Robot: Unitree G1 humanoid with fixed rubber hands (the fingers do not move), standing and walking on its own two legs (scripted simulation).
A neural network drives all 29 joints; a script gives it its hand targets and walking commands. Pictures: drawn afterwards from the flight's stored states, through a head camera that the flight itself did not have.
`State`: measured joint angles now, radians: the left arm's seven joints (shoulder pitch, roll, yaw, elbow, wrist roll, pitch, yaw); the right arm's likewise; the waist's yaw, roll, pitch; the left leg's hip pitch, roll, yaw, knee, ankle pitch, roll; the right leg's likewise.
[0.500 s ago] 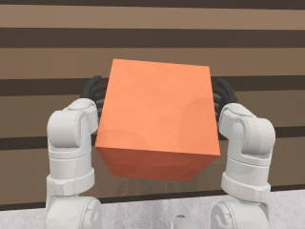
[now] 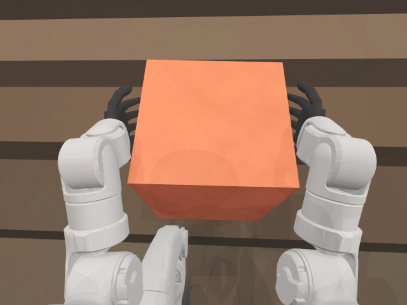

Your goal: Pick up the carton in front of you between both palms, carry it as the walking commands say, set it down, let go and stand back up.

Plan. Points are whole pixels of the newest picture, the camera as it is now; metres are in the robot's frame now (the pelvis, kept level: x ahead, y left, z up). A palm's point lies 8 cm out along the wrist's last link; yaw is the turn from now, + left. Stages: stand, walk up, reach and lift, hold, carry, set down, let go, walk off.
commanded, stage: carry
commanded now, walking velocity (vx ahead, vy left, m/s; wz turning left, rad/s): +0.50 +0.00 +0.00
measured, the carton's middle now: (211, 152) +0.39 +0.03 +0.07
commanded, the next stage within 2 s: none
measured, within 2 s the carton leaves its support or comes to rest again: neither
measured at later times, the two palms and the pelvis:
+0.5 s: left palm out of the picture +0.71 +0.14 +0.35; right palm out of the picture +0.69 -0.16 +0.37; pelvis +0.33 +0.03 +0.15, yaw -1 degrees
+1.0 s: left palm out of the picture +0.96 +0.21 +0.49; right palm out of the picture +0.99 -0.09 +0.48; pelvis +0.60 +0.04 +0.29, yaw +1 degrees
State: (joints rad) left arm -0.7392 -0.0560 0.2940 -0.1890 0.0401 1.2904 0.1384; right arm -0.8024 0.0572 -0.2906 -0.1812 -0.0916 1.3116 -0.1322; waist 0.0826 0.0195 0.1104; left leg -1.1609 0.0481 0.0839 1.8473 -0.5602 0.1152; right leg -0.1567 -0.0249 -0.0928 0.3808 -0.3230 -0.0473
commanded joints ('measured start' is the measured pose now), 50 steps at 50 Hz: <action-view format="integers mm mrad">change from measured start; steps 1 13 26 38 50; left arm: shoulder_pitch -845 -688 -897 -1238 -968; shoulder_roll -910 -810 -755 -1147 -1013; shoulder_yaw -753 -590 -560 -643 -505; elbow -88 -3 277 83 332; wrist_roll -479 -219 -272 -625 -428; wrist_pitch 13 -39 77 39 52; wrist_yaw -260 -200 -151 -251 -275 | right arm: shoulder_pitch -616 -802 -839 -834 -800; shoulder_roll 860 1121 915 818 996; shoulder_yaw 702 854 536 375 494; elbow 62 -28 349 269 460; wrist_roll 322 629 530 285 371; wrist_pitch -11 -69 62 53 57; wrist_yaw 150 256 277 189 208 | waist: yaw -48 -213 -78 -21 -29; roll -91 -15 178 18 -120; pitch -515 -679 -469 -592 -383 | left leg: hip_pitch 399 1446 916 295 -96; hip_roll -43 164 97 -21 95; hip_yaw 147 -477 56 -131 26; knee -602 -1381 -1616 -166 -179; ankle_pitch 109 643 1637 275 92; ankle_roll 12 126 120 17 -27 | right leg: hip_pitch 63 -797 -384 123 155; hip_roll -119 69 90 -231 -212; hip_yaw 8 163 -247 448 187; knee -166 1379 865 5 -283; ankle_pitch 1031 -20 62 1 -19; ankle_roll -144 -52 -109 -201 -145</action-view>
